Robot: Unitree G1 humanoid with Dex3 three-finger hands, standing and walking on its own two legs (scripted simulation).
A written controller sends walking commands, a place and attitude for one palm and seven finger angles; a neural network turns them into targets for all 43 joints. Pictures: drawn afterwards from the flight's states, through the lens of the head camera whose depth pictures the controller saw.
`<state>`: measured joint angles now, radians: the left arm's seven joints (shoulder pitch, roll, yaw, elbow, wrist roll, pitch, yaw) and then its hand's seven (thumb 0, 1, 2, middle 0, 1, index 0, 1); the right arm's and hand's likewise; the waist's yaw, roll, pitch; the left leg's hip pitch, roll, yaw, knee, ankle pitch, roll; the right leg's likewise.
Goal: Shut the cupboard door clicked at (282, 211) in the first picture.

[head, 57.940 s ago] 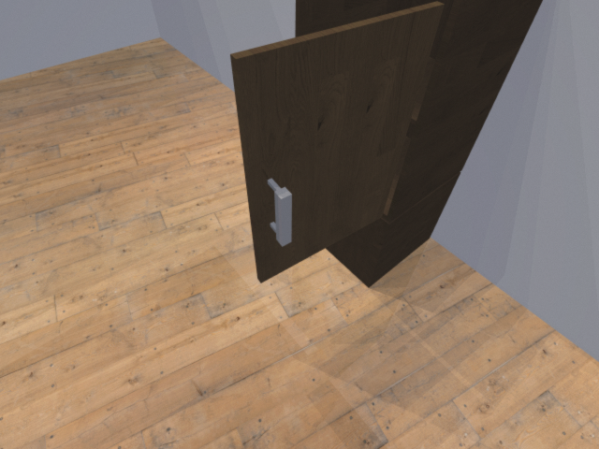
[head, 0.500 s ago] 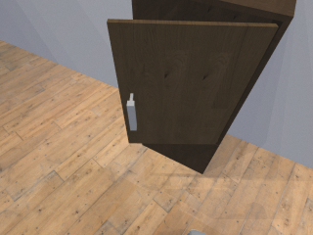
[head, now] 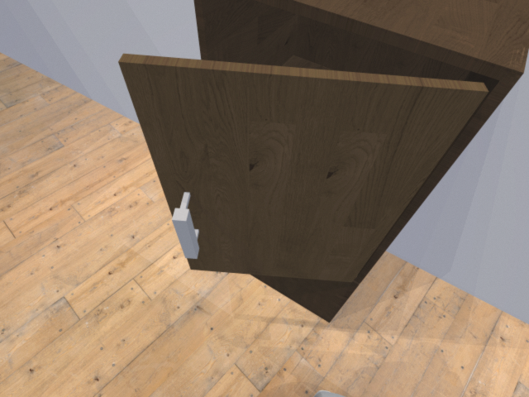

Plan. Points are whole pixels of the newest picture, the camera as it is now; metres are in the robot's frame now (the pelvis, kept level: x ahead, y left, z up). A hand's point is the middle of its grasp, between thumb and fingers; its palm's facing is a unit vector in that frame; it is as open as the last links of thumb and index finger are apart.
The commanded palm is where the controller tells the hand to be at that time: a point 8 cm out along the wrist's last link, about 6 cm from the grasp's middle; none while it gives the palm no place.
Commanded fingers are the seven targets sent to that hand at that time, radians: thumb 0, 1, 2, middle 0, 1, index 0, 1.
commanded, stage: come to a stop and stand still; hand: left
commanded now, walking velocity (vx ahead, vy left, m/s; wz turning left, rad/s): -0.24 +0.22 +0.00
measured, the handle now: (189, 226) +0.41 +0.16 -0.06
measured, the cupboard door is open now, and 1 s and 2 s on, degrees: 28 28 28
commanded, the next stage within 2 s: look again from close up in 0.98 s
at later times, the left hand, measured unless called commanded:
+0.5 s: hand out of the picture +0.05 +0.21 -0.18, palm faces +0.06 -0.98 -0.19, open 7.4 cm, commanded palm none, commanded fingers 0.00 0.90 0.90 -0.20 -0.30 -0.20 -0.30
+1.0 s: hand out of the picture -0.07 +0.18 -0.17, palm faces +0.02 -0.99 -0.17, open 7.4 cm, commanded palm none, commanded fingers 0.00 0.90 0.90 -0.20 -0.30 -0.20 -0.30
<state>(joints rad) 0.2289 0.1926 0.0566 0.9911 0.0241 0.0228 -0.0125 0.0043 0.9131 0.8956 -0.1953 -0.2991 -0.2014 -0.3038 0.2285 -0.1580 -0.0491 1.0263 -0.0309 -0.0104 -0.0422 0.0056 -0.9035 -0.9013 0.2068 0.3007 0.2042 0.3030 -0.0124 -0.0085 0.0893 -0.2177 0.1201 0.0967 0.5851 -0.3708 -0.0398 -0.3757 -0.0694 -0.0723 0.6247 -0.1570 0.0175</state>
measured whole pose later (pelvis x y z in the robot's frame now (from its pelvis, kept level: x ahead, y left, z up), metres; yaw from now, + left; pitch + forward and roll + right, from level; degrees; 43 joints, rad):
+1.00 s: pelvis -0.04 +0.02 +0.01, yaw +0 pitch -1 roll +0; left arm 0.33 0.13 0.01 1.12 0.02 0.02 0.04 0.00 0.91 0.90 -0.19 -0.30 -0.20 -0.30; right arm 0.32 -0.13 -0.03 1.16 -0.01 0.02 -0.02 0.01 -0.91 -0.90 0.20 0.30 0.20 0.30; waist -0.01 -0.02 0.02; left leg -0.23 -0.05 0.14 0.35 -0.12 0.08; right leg -0.14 -0.04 -0.03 0.42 -0.27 0.02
